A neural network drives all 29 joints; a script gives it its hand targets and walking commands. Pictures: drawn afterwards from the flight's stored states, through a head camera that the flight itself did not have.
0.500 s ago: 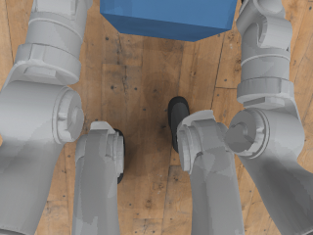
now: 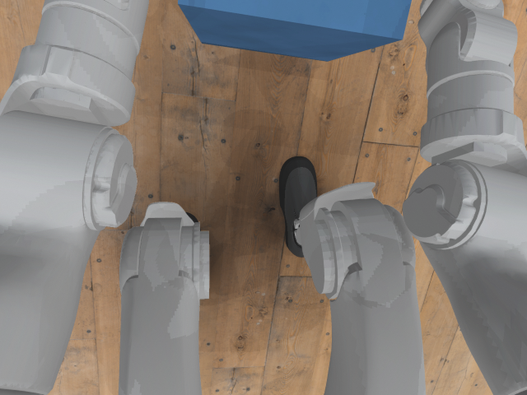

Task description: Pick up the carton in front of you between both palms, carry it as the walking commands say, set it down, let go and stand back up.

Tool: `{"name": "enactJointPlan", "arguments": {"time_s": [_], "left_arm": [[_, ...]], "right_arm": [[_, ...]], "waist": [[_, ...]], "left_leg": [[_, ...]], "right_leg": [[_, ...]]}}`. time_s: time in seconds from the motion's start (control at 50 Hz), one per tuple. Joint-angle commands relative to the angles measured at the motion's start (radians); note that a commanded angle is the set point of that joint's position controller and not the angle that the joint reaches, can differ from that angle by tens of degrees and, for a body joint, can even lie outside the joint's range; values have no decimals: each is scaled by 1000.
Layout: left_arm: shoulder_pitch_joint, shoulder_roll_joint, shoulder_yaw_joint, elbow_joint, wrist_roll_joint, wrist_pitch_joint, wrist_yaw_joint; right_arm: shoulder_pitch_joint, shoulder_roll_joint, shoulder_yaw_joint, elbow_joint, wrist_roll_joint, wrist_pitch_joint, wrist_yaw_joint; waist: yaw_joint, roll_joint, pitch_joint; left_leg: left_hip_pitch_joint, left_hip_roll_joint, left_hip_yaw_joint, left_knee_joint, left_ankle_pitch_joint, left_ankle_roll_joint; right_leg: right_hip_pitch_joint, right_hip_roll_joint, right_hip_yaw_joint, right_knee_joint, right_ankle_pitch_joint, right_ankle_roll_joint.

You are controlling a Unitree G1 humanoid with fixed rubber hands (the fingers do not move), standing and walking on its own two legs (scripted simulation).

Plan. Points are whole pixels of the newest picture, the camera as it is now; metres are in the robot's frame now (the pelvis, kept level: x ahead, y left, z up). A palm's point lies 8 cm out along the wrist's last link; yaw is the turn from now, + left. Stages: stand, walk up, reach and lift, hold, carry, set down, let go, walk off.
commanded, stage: set down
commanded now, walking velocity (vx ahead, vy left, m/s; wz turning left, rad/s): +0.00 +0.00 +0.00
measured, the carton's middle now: out of the picture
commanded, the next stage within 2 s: let go in 1.98 s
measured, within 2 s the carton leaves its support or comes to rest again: rests again in 0.04 s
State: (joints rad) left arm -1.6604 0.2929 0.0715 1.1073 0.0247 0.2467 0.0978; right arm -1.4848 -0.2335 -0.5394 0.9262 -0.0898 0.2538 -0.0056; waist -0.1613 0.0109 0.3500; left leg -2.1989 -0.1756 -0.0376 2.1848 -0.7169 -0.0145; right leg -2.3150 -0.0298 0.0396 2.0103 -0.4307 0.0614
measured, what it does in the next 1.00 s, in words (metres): stands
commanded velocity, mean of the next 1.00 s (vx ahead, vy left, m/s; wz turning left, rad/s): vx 0.00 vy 0.00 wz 0.00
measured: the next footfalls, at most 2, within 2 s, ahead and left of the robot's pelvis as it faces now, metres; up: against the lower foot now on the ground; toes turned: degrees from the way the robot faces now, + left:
none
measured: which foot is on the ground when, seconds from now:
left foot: down 0.00-1.00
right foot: down 0.00-1.00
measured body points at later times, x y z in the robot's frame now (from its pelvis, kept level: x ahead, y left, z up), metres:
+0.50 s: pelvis +0.00 +0.00 -0.01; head +0.39 +0.00 +0.20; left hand +0.60 +0.04 -0.20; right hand +0.53 -0.27 -0.19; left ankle +0.06 +0.10 -0.36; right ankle +0.15 -0.14 -0.36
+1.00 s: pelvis -0.01 -0.01 -0.01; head +0.39 -0.02 +0.18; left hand +0.63 +0.10 -0.20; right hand +0.54 -0.28 -0.20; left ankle +0.06 +0.10 -0.36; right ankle +0.15 -0.14 -0.36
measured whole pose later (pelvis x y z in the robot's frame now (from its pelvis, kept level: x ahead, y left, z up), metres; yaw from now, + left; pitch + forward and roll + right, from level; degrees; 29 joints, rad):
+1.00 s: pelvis -0.01 -0.01 -0.01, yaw +1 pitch +38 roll -4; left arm -1.77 0.52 -0.15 1.13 -0.20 0.17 0.05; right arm -1.58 -0.35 -0.42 1.12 0.11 0.06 -0.09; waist -0.15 0.01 0.50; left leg -2.17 -0.12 -0.05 2.23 -0.71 -0.02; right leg -2.28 -0.06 -0.02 2.05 -0.44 0.02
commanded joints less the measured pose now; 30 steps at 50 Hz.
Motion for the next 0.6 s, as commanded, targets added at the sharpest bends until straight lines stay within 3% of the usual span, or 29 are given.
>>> {"name": "enactJointPlan", "arguments": {"time_s": [0.0, 0.16, 0.26, 0.46, 0.58], "left_arm": [[-430, -783, -163, -142, -57, -53, -222], [-340, -732, -105, -95, 17, -41, -232], [-293, -689, -71, -64, 65, -25, -241], [-220, -612, -7, 0, 137, -4, -245], [-245, -526, -11, -10, 142, -15, -222]], "right_arm": [[-466, 763, 264, -48, 87, -17, 224], [-483, 730, 256, -10, 94, -34, 222], [-455, 680, 226, 35, 75, -32, 212], [-384, 583, 144, 107, 28, -25, 202], [-346, 498, 86, 133, 4, -44, 183]], "waist": [[-47, 219, -991], [9, 174, -863], [26, 188, -766], [38, 201, -631], [15, 197, -630]], "left_leg": [[290, 36, 30, -261, 327, 10], [255, 50, 22, -244, 307, 25], [247, 59, 19, -239, 263, 27], [259, 71, 0, -230, 239, 29], [303, 82, -13, -234, 264, 12]], "right_leg": [[696, 79, -92, 9, 317, -51], [673, 89, -80, 26, 285, -51], [621, 91, -79, 26, 217, -53], [514, 95, -84, 39, 121, -53], [521, 82, -94, 53, 125, -36]]}}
